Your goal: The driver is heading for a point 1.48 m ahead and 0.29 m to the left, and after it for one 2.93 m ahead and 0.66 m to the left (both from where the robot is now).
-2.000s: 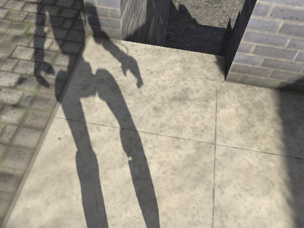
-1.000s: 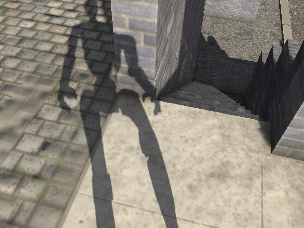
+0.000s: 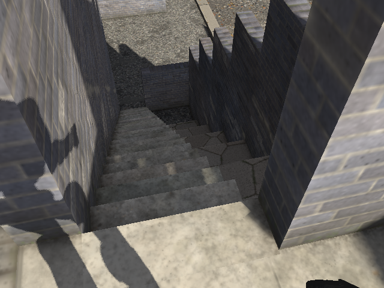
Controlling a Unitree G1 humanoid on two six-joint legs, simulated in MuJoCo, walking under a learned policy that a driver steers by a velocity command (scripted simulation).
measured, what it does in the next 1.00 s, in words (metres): walks ahead: right foot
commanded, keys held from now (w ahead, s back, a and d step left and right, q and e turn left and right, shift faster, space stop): no key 0.58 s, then w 0.42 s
